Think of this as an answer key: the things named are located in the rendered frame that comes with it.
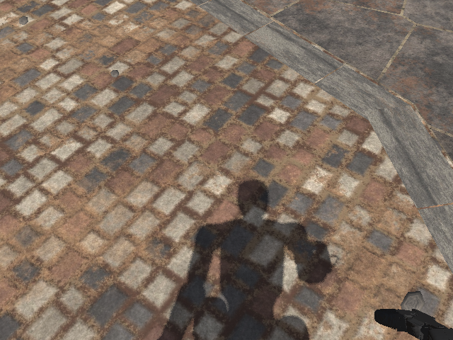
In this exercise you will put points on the robot right hand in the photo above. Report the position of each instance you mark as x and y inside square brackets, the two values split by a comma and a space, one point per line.
[418, 324]

